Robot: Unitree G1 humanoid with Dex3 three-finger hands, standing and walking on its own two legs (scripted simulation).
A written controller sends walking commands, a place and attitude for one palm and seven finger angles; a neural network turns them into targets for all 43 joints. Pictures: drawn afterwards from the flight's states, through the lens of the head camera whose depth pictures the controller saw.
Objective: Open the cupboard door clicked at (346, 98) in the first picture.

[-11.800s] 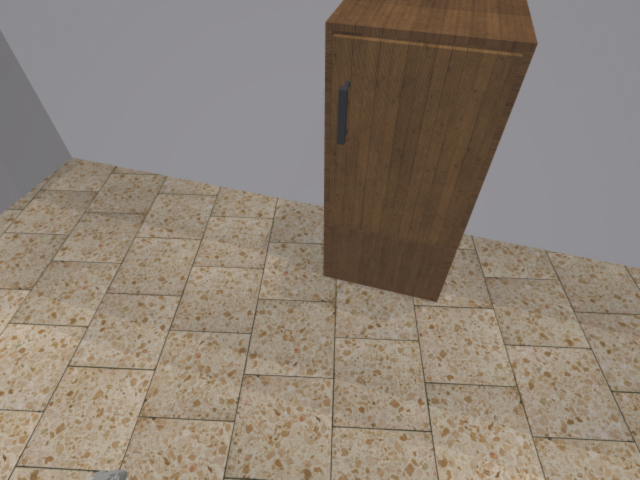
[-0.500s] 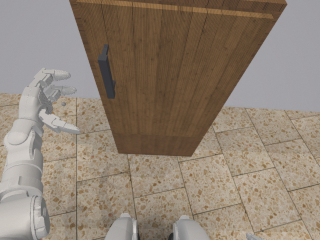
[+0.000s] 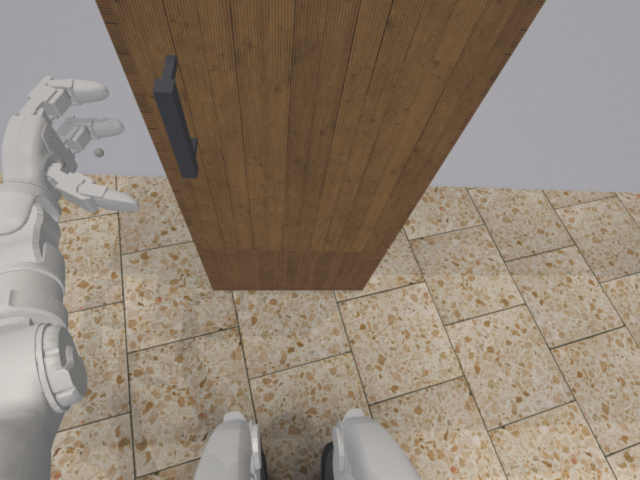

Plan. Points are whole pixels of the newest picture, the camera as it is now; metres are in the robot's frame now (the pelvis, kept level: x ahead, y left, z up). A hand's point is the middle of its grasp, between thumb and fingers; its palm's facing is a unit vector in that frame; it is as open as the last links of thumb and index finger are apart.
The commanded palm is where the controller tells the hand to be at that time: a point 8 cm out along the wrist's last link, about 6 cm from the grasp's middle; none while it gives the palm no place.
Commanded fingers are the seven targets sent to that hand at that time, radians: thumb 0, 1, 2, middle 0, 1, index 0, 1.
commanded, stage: move the hooked fingers beside the handle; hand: left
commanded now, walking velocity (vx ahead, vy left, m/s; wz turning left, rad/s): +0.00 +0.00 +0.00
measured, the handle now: (181, 122) +0.53 +0.15 +0.07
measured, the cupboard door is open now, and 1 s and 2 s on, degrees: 0 0 0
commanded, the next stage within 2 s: slide the fingers in behind the handle in 0.74 s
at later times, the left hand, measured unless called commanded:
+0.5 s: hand (104, 159) +0.48 +0.23 +0.07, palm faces -0.01 -1.00 -0.02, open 14.0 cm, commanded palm +0.46 +0.26 +0.07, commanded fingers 0.00 -0.50 0.30 -0.30 -1.20 -0.30 -1.20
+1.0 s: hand (113, 160) +0.48 +0.22 +0.06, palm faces -0.02 -1.00 -0.01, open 14.0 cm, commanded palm +0.46 +0.25 +0.07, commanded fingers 0.00 -0.50 0.30 -0.30 -1.20 -0.30 -1.20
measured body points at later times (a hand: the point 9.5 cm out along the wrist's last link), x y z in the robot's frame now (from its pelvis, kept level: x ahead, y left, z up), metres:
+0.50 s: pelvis +0.01 +0.01 +0.01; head +0.13 +0.04 +0.44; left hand +0.47 +0.28 +0.07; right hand +0.05 -0.26 -0.10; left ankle +0.02 +0.09 -0.65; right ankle +0.01 -0.12 -0.65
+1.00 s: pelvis +0.00 +0.00 +0.00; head +0.13 +0.03 +0.43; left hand +0.47 +0.27 +0.07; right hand +0.04 -0.27 -0.10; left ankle +0.02 +0.09 -0.65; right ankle +0.01 -0.12 -0.65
